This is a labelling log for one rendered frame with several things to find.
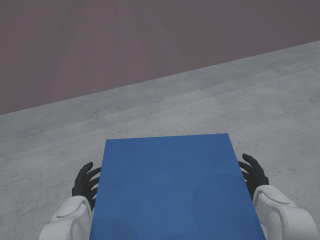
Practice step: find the robot right forearm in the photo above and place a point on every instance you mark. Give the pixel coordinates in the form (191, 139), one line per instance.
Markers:
(281, 217)

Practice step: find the left robot hand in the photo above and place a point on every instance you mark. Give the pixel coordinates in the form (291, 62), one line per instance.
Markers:
(83, 185)

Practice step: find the right robot hand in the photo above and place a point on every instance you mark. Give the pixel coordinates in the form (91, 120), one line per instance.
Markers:
(255, 176)

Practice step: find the robot left forearm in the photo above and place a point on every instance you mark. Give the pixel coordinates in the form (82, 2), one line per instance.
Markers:
(71, 222)

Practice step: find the carton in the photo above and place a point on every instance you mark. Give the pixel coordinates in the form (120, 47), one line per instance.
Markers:
(187, 187)

